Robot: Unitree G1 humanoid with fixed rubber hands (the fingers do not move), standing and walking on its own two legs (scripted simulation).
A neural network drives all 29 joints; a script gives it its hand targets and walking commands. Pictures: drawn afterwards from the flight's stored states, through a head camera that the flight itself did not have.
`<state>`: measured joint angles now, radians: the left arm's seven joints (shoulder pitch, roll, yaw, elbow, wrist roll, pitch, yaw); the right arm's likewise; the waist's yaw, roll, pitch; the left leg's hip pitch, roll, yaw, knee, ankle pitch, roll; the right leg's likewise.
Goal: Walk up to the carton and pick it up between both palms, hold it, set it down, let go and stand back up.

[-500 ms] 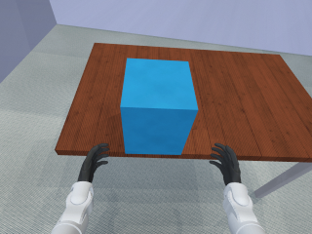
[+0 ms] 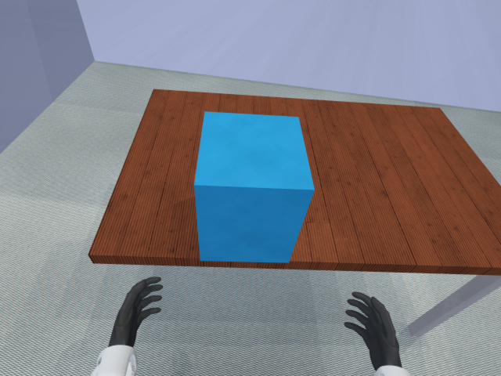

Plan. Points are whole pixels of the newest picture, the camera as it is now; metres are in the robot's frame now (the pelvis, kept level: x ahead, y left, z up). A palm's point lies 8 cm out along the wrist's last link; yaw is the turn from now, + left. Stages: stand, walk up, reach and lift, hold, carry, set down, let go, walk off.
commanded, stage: set down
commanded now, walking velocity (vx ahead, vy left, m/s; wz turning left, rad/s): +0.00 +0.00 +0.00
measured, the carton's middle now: (248, 190) +0.49 +0.02 -0.02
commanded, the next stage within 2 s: let go in 1.40 s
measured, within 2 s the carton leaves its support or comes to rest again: neither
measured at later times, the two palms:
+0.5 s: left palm (128, 334) +0.20 +0.20 -0.06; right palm (377, 343) +0.20 -0.20 -0.04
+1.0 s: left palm (123, 352) +0.18 +0.21 -0.07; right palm (381, 358) +0.18 -0.21 -0.06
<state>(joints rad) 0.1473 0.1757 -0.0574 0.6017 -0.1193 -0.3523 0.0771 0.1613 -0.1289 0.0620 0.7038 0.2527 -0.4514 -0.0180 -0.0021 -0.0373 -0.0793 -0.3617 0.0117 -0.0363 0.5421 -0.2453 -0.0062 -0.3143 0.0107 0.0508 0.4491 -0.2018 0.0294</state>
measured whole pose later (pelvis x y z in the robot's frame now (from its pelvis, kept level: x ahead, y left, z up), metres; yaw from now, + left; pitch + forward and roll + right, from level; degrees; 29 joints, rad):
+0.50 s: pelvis +0.01 +0.00 +0.00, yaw +0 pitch +2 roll -2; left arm 0.16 0.18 -0.06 0.57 -0.12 -0.20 0.08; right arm 0.13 -0.13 0.03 0.70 0.17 -0.40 0.00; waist 0.00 -0.02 -0.04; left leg -0.32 0.01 -0.04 0.54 -0.26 -0.01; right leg -0.27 0.01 0.05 0.45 -0.22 0.03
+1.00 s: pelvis +0.01 +0.00 +0.00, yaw +0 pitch +1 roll -2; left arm 0.20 0.18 -0.06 0.55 -0.12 -0.07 0.08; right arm 0.16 -0.13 -0.01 0.70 0.08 -0.30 0.00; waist 0.00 0.00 -0.03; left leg -0.29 0.01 -0.04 0.54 -0.27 -0.01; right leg -0.24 0.01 0.05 0.45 -0.22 0.03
